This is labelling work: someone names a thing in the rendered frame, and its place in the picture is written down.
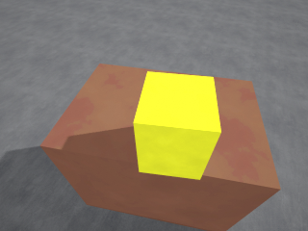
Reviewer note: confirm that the carton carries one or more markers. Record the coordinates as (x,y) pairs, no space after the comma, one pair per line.
(176,124)

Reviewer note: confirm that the pedestal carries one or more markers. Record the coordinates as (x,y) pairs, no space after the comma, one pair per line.
(93,145)

